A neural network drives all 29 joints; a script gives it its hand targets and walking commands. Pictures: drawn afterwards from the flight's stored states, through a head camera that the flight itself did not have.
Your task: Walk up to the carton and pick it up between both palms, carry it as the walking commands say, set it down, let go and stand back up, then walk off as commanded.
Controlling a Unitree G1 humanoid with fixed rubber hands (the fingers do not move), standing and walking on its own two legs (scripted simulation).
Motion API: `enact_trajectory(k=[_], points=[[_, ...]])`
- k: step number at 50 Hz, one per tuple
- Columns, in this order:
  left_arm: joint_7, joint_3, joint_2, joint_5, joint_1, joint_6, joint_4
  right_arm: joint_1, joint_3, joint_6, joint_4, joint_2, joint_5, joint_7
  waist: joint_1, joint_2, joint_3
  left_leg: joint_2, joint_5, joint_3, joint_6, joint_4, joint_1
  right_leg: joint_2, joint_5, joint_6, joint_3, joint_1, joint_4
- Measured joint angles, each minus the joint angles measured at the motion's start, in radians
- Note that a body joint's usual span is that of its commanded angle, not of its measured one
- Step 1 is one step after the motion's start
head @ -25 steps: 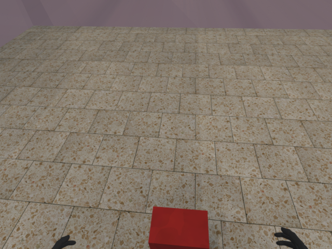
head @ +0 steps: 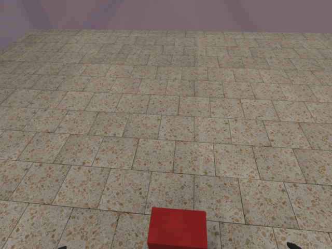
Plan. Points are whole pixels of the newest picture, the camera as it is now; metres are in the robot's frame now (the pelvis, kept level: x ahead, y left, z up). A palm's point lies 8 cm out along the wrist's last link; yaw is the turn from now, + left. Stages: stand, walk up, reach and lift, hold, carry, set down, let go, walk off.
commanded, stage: stand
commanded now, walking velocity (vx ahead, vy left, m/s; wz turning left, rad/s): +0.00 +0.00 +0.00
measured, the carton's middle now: (177, 235) +0.36 -0.02 -0.65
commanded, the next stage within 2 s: walk off in 0.92 s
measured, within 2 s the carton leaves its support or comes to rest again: neither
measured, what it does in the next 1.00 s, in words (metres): stands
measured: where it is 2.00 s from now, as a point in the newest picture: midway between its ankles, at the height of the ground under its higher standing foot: outside the picture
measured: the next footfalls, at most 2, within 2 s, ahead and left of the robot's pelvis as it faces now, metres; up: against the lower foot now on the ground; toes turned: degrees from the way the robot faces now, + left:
right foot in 1.58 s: -0.01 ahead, -0.16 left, +0.00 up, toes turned -19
left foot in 2.00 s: +0.09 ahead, +0.06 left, +0.00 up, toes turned -31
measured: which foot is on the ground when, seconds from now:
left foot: down 0.00-1.00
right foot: down 0.00-1.00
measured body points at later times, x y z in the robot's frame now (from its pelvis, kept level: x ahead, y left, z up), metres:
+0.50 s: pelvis -0.01 +0.00 +0.00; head -0.02 +0.00 +0.45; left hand +0.09 +0.32 -0.11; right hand +0.09 -0.31 -0.11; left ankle -0.03 +0.11 -0.75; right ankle -0.01 -0.10 -0.75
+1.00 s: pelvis -0.01 +0.00 +0.00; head -0.02 +0.00 +0.45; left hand +0.08 +0.32 -0.11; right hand +0.09 -0.31 -0.11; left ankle -0.03 +0.11 -0.75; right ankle -0.01 -0.10 -0.75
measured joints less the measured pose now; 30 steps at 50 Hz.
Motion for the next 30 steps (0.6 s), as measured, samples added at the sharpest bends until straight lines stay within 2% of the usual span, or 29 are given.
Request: enact_trajectory(k=[30], points=[[-0.006, -0.014, 0.022, -0.008, -0.019, -0.006, 0.1, -0.016, 0.009, -0.007, 0.1, -0.014, 0.009, 0.005, 0.002, -0.005, 0.014, -0.003, 0.042, 0.001, 0.003, -0.042, 0.008, -0.004, 0.041, 0.003, 0.001, 0.008, -0.042]])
